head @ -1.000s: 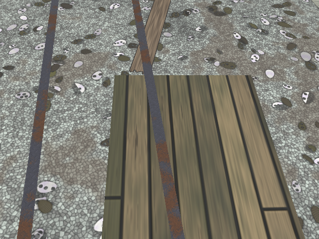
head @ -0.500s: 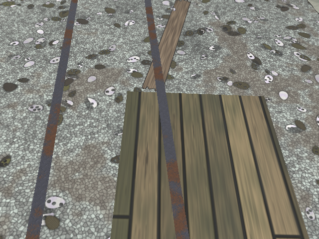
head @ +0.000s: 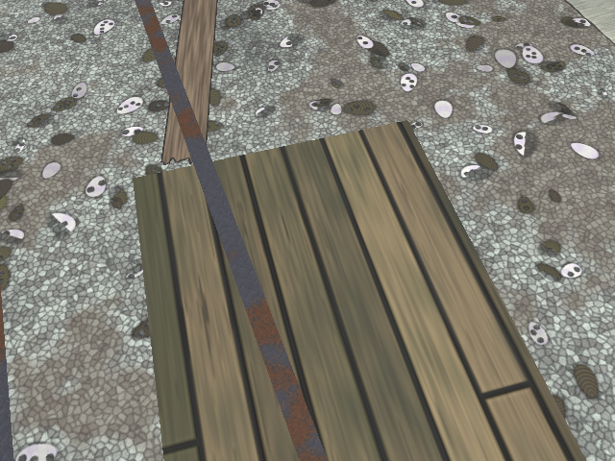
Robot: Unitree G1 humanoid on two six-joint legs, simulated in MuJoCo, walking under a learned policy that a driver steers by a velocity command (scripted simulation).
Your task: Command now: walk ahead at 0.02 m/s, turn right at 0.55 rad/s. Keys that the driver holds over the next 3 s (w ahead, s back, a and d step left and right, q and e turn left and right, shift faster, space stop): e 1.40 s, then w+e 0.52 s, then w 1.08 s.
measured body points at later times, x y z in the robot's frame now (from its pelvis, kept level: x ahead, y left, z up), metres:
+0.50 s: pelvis +0.03 +0.05 +0.01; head +0.07 +0.05 +0.45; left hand +0.26 +0.28 -0.10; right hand +0.09 -0.26 -0.08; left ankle +0.07 +0.16 -0.74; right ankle -0.02 -0.09 -0.67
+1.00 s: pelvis +0.01 +0.00 +0.01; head +0.04 -0.04 +0.45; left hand +0.31 +0.15 -0.07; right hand -0.01 -0.33 -0.10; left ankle +0.12 +0.12 -0.69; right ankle -0.02 -0.08 -0.74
